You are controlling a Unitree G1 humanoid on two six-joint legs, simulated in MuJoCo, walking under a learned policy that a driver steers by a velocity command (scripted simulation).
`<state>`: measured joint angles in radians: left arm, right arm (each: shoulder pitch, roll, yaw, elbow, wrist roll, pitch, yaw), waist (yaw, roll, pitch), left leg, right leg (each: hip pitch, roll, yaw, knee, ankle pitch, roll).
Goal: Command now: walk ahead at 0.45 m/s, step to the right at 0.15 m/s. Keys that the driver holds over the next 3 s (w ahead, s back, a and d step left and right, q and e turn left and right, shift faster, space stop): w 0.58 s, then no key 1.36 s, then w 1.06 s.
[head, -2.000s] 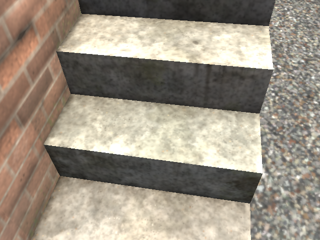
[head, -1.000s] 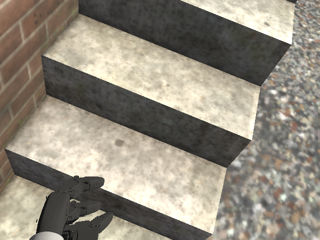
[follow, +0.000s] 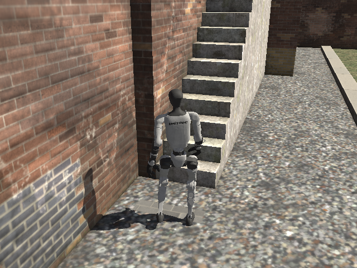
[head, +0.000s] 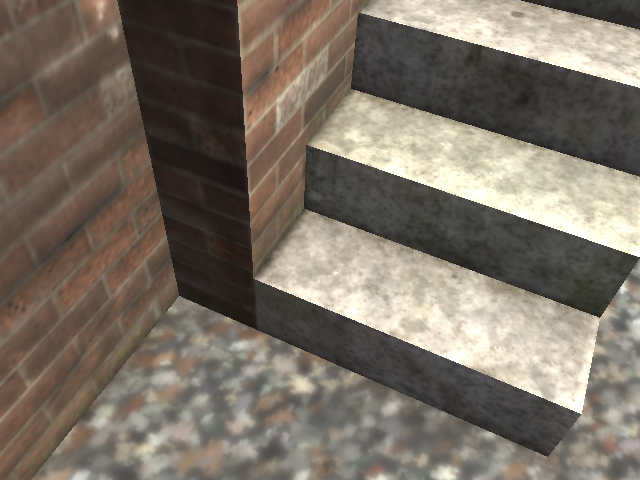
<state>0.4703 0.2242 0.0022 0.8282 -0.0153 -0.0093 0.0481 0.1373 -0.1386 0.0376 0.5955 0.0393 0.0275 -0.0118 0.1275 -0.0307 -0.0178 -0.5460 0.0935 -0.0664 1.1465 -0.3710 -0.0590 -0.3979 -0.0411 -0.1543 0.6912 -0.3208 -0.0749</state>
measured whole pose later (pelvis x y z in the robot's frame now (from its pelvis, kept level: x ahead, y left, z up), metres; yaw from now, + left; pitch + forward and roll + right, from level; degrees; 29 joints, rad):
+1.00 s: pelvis +0.18 -0.01 +0.03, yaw +0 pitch +1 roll -2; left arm 0.18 0.24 0.03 0.81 0.00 -0.06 0.01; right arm 0.11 -0.27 -0.02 0.71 -0.01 -0.01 -0.02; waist 0.03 0.05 0.04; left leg -0.50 0.06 -0.03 0.70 -0.18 -0.06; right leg -0.20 0.02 -0.04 0.33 -0.15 -0.02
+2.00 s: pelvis +0.22 +0.01 +0.02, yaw -1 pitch -1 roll +0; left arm 0.18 0.26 -0.01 1.11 0.01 -0.02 0.03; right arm 0.13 -0.25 -0.01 0.94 -0.02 0.02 -0.04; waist 0.00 0.01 0.04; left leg -0.28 0.01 -0.02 0.50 -0.21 -0.01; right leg -0.16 -0.02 -0.01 0.48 -0.30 0.01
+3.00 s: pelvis +0.58 -0.05 +0.02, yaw +0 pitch +4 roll +0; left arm 0.48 0.17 0.00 1.08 0.01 -0.01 0.05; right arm 0.18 -0.14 0.03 0.84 -0.01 -0.07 -0.03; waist 0.04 0.01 -0.03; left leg -1.16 0.03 -0.02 2.02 -0.48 -0.01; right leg -0.08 0.04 -0.04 0.36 -0.35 -0.06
